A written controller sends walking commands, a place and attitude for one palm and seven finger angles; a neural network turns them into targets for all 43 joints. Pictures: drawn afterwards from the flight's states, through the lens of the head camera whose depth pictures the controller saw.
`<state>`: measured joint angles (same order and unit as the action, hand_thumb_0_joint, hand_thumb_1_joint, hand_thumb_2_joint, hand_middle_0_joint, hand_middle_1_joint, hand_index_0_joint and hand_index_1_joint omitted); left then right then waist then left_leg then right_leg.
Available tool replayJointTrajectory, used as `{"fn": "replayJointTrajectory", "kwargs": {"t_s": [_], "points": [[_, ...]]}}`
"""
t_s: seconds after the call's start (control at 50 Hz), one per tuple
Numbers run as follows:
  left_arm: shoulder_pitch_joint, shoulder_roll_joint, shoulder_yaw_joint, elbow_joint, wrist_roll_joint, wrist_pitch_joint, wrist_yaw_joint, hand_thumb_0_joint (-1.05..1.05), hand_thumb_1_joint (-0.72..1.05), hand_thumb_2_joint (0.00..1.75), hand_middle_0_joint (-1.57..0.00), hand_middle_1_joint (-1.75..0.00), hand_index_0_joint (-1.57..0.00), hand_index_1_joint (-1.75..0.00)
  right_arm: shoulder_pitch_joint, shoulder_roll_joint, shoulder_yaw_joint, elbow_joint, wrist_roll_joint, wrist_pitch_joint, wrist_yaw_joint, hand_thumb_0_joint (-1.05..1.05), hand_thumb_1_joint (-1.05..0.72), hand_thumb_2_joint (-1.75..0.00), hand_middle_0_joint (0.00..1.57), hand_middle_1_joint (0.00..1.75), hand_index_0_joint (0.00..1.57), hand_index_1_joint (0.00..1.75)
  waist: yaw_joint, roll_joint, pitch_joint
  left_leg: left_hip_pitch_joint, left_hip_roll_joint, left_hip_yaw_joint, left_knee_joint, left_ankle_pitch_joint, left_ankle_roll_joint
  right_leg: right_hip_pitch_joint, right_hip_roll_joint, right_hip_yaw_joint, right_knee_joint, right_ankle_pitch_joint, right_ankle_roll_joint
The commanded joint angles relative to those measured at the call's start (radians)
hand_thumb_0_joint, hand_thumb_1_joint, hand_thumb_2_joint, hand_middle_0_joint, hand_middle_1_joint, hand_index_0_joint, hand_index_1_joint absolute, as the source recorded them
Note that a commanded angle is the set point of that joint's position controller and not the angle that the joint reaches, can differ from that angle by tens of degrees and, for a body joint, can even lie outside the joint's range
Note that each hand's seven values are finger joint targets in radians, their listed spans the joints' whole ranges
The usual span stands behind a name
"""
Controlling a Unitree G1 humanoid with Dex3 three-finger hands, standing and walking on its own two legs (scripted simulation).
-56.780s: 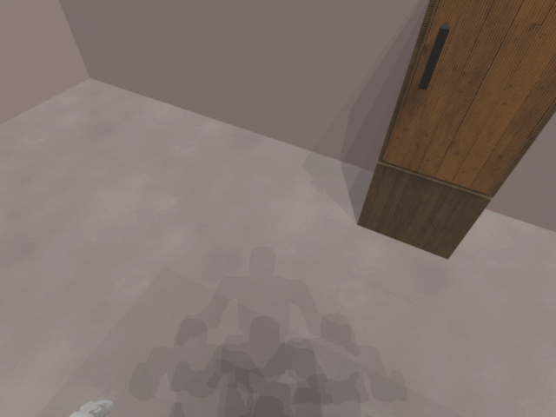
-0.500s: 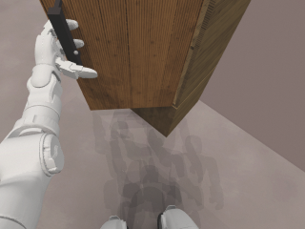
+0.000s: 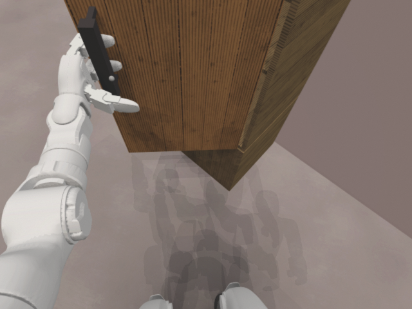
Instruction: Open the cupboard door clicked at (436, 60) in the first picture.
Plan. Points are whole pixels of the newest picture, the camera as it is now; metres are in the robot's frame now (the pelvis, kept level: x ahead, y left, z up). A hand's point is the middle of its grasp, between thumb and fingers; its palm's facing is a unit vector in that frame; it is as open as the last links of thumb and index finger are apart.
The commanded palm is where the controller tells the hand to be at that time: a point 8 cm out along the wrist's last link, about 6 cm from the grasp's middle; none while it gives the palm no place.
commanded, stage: close the thumb around the handle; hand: left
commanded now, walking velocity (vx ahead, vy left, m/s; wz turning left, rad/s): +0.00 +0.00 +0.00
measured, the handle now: (103, 57) +0.58 +0.15 +0.11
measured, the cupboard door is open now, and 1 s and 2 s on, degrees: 46 46 85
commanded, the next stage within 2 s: pull the door open along its arc in 0.74 s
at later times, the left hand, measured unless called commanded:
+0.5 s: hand (110, 78) +0.52 +0.13 +0.11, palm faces -0.03 -1.00 +0.00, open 8.3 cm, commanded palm +0.50 +0.18 +0.11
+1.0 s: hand (111, 79) +0.52 +0.13 +0.11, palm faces -0.03 -1.00 +0.00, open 6.1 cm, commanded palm +0.48 +0.18 +0.11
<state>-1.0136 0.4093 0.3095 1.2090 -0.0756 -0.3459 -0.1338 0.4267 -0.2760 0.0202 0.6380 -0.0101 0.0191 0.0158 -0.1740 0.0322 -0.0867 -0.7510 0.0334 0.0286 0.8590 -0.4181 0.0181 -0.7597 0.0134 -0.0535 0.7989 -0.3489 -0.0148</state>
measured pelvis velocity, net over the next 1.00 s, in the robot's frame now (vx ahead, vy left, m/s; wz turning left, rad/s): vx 0.00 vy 0.00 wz -0.01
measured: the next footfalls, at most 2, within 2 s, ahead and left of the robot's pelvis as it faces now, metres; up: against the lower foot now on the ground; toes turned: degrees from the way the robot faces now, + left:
none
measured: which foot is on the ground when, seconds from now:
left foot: down 0.00-1.00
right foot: down 0.00-1.00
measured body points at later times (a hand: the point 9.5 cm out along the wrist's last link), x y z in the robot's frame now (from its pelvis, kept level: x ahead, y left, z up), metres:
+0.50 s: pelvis +0.00 +0.01 +0.00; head +0.11 +0.01 +0.44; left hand +0.52 +0.19 +0.12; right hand -0.02 -0.25 -0.12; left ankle -0.01 +0.10 -0.70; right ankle +0.01 -0.11 -0.70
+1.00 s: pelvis +0.00 +0.00 +0.00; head +0.11 +0.01 +0.44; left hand +0.52 +0.19 +0.12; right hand -0.02 -0.26 -0.11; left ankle -0.01 +0.10 -0.70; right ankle +0.01 -0.11 -0.70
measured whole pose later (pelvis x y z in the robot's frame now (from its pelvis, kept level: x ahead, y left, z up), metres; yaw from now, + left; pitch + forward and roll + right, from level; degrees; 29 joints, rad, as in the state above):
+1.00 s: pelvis +0.00 +0.00 +0.00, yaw -1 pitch +18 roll -2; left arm -0.99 0.41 0.32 1.19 -0.07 -0.34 -0.13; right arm 0.44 -0.27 0.02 0.64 -0.01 0.03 0.02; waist -0.18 0.03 -0.10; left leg -0.76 0.03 0.04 0.87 -0.42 0.02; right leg -0.77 0.02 -0.04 0.80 -0.35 -0.01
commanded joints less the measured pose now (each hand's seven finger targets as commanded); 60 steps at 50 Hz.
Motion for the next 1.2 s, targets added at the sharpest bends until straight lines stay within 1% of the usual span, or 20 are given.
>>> {"fn": "replayJointTrajectory", "kwargs": {"t_s": [0.0, 0.16, 0.2, 0.26, 0.32, 0.38, 0.42, 0.52, 0.54, 0.6, 0.66, 0.7, 0.76, 0.82, 0.84, 0.92, 1.0, 1.08, 1.14, 1.18], "points": [[-0.502, 0.191, 0.011, -0.201, -0.005, -0.066, -0.005, 0.00, -0.50, 0.30, -0.30, -1.20, -0.30, -1.20, 0.179, -0.166, -0.059, -0.040, -0.003, -0.015, -0.013, 0.00, -0.90, -0.90, 0.20, 0.30, 0.20, 0.30, -0.026, 0.022, -0.440, 0.281, -0.028, -0.056, -0.071, 0.372, 0.011, 0.212, 0.034, 0.027, -0.067, 0.362, -0.005], [-0.490, 0.233, 0.043, -0.219, -0.004, -0.068, -0.013, 0.00, -0.11, 0.47, -0.33, -1.24, -0.33, -1.24, 0.171, -0.164, -0.058, -0.045, -0.002, -0.013, -0.016, 0.00, -0.90, -0.90, 0.20, 0.30, 0.20, 0.30, -0.009, 0.057, -0.477, 0.291, -0.029, -0.053, -0.067, 0.404, 0.007, 0.235, 0.031, 0.032, -0.061, 0.399, -0.005], [-0.489, 0.194, 0.019, -0.243, -0.010, -0.075, -0.013, 0.00, 0.00, 0.52, -0.34, -1.25, -0.34, -1.25, 0.168, -0.160, -0.058, -0.052, -0.003, -0.015, -0.014, 0.00, -0.90, -0.90, 0.20, 0.30, 0.20, 0.30, -0.013, 0.080, -0.485, 0.321, -0.028, -0.055, -0.063, 0.440, 0.008, 0.216, 0.034, 0.026, -0.056, 0.406, -0.007], [-0.469, 0.207, 0.026, -0.200, -0.008, -0.064, -0.015, 0.00, 0.17, 0.59, -0.35, -1.27, -0.35, -1.27, 0.170, -0.164, -0.060, -0.045, -0.001, -0.009, -0.014, 0.00, -0.90, -0.90, 0.20, 0.30, 0.20, 0.30, -0.017, 0.036, -0.443, 0.289, -0.024, -0.054, -0.068, 0.403, 0.007, 0.211, 0.034, 0.026, -0.065, 0.385, -0.004], [-0.493, 0.197, 0.016, -0.230, -0.007, -0.068, -0.014, 0.00, 0.34, 0.66, -0.36, -1.29, -0.36, -1.29, 0.168, -0.163, -0.061, -0.046, -0.002, -0.011, -0.015, 0.00, -0.90, -0.90, 0.20, 0.30, 0.20, 0.30, -0.017, 0.077, -0.468, 0.319, -0.024, -0.058, -0.068, 0.419, 0.004, 0.200, 0.033, 0.025, -0.062, 0.382, -0.006], [-0.495, 0.212, 0.027, -0.193, -0.006, -0.058, -0.007, 0.00, 0.51, 0.73, -0.37, -1.31, -0.37, -1.31, 0.172, -0.166, -0.058, -0.040, -0.003, -0.011, -0.017, 0.00, -0.90, -0.90, 0.20, 0.30, 0.20, 0.30, -0.024, 0.015, -0.423, 0.266, -0.025, -0.058, -0.077, 0.363, 0.007, 0.210, 0.034, 0.024, -0.068, 0.353, -0.002], [-0.519, 0.186, 0.004, -0.219, -0.002, -0.068, -0.007, 0.00, 0.62, 0.78, -0.38, -1.32, -0.38, -1.32, 0.174, -0.162, -0.057, -0.039, -0.005, -0.016, -0.015, 0.00, -0.90, -0.90, 0.20, 0.30, 0.20, 0.30, -0.025, 0.081, -0.453, 0.311, -0.025, -0.063, -0.072, 0.392, 0.004, 0.182, 0.033, 0.023, -0.062, 0.353, -0.006], [-0.511, 0.188, 0.010, -0.232, -0.002, -0.081, -0.004, 0.00, 0.90, 0.90, -0.40, -1.35, -0.40, -1.35, 0.180, -0.164, -0.062, -0.036, -0.008, -0.015, -0.011, 0.00, -0.90, -0.90, 0.20, 0.30, 0.20, 0.30, -0.021, 0.072, -0.485, 0.337, -0.018, -0.074, -0.062, 0.445, -0.002, 0.175, 0.035, 0.017, -0.050, 0.368, -0.006], [-0.503, 0.160, -0.009, -0.227, -0.001, -0.079, -0.005, 0.00, 0.90, 0.90, -0.40, -1.35, -0.40, -1.35, 0.176, -0.162, -0.063, -0.036, -0.008, -0.015, -0.008, 0.00, -0.90, -0.90, 0.20, 0.30, 0.20, 0.30, -0.023, 0.084, -0.483, 0.347, -0.018, -0.074, -0.061, 0.439, -0.004, 0.159, 0.036, 0.016, -0.052, 0.357, -0.006], [-0.509, 0.185, 0.007, -0.218, -0.001, -0.076, 0.001, 0.00, 0.90, 0.90, -0.40, -1.35, -0.40, -1.35, 0.182, -0.168, -0.062, -0.035, -0.007, -0.012, -0.009, 0.00, -0.90, -0.90, 0.20, 0.30, 0.20, 0.30, -0.025, 0.057, -0.459, 0.324, -0.019, -0.073, -0.064, 0.418, 0.000, 0.169, 0.036, 0.016, -0.055, 0.349, -0.008], [-0.526, 0.145, -0.029, -0.206, 0.008, -0.070, 0.004, 0.00, 0.90, 0.90, -0.40, -1.35, -0.40, -1.35, 0.177, -0.165, -0.063, -0.029, -0.008, -0.012, -0.007, 0.00, -0.90, -0.90, 0.20, 0.30, 0.20, 0.30, -0.035, 0.077, -0.438, 0.327, -0.017, -0.077, -0.065, 0.395, -0.002, 0.130, 0.036, 0.013, -0.058, 0.318, -0.007], [-0.535, 0.179, -0.001, -0.215, 0.010, -0.075, 0.012, 0.00, 0.90, 0.90, -0.40, -1.35, -0.40, -1.35, 0.187, -0.170, -0.063, -0.030, -0.012, -0.013, -0.009, 0.00, -0.90, -0.90, 0.20, 0.30, 0.20, 0.30, -0.030, 0.072, -0.451, 0.327, -0.019, -0.079, -0.063, 0.409, 0.000, 0.144, 0.035, 0.015, -0.055, 0.327, -0.009], [-0.530, 0.160, -0.020, -0.194, 0.015, -0.066, 0.012, 0.00, 0.90, 0.90, -0.40, -1.35, -0.40, -1.35, 0.181, -0.166, -0.062, -0.026, -0.010, -0.012, -0.008, 0.00, -0.90, -0.90, 0.20, 0.30, 0.20, 0.30, -0.038, 0.069, -0.442, 0.312, -0.021, -0.073, -0.061, 0.385, 0.001, 0.138, 0.034, 0.018, -0.060, 0.321, -0.005], [-0.550, 0.187, -0.006, -0.204, 0.014, -0.068, 0.012, 0.00, 0.90, 0.90, -0.40, -1.35, -0.40, -1.35, 0.185, -0.169, -0.061, -0.025, -0.010, -0.014, -0.011, 0.00, -0.90, -0.90, 0.20, 0.30, 0.20, 0.30, -0.041, 0.061, -0.454, 0.303, -0.022, -0.075, -0.065, 0.374, 0.004, 0.156, 0.033, 0.020, -0.060, 0.326, -0.005], [-0.523, 0.229, 0.031, -0.200, 0.019, -0.068, 0.012, 0.00, 0.90, 0.90, -0.40, -1.35, -0.40, -1.35, 0.188, -0.172, -0.062, -0.027, -0.011, -0.013, -0.012, 0.00, -0.90, -0.90, 0.20, 0.30, 0.20, 0.30, -0.021, 0.074, -0.473, 0.308, -0.023, -0.075, -0.063, 0.394, 0.002, 0.170, 0.032, 0.021, -0.054, 0.338, -0.008], [-0.430, 0.199, 0.024, -0.233, -0.001, -0.071, -0.009, 0.00, 0.90, 0.90, -0.40, -1.35, -0.40, -1.35, 0.166, -0.163, -0.060, -0.054, -0.006, -0.011, -0.010, 0.00, -0.90, -0.90, 0.20, 0.30, 0.20, 0.30, 0.007, 0.075, -0.499, 0.314, -0.026, -0.059, -0.066, 0.420, 0.002, 0.218, 0.034, 0.022, -0.054, 0.379, -0.009], [-0.293, 0.175, 0.025, -0.258, -0.025, -0.059, -0.027, 0.00, 0.90, 0.90, -0.40, -1.35, -0.40, -1.35, 0.150, -0.159, -0.062, -0.088, 0.002, -0.005, -0.010, 0.00, -0.90, -0.90, 0.20, 0.30, 0.20, 0.30, 0.037, 0.024, -0.482, 0.283, -0.029, -0.040, -0.082, 0.423, 0.006, 0.287, 0.036, 0.021, -0.058, 0.417, -0.012], [-0.133, 0.124, 0.007, -0.356, -0.054, -0.036, -0.035, 0.00, 0.90, 0.90, -0.40, -1.35, -0.40, -1.35, 0.110, -0.151, -0.066, -0.125, 0.015, 0.002, -0.005, 0.00, -0.90, -0.90, 0.20, 0.30, 0.20, 0.30, 0.070, -0.005, -0.460, 0.271, -0.028, -0.015, -0.104, 0.429, 0.009, 0.345, 0.036, 0.023, -0.072, 0.458, -0.010], [0.006, 0.085, -0.010, -0.488, -0.071, -0.024, -0.032, 0.00, 0.90, 0.90, -0.40, -1.35, -0.40, -1.35, 0.082, -0.139, -0.072, -0.151, 0.025, 0.001, 0.000, 0.00, -0.90, -0.90, 0.20, 0.30, 0.20, 0.30, 0.104, 0.013, -0.479, 0.311, -0.024, -0.008, -0.115, 0.513, 0.009, 0.388, 0.032, 0.023, -0.072, 0.517, -0.012], [0.105, 0.032, -0.040, -0.564, -0.086, -0.003, -0.028, 0.00, 0.90, 0.90, -0.40, -1.35, -0.40, -1.35, 0.053, -0.131, -0.071, -0.170, 0.031, -0.002, 0.006, 0.00, -0.90, -0.90, 0.20, 0.30, 0.20, 0.30, 0.116, -0.002, -0.436, 0.309, -0.024, 0.002, -0.131, 0.510, 0.011, 0.407, 0.030, 0.020, -0.085, 0.528, -0.012]]}}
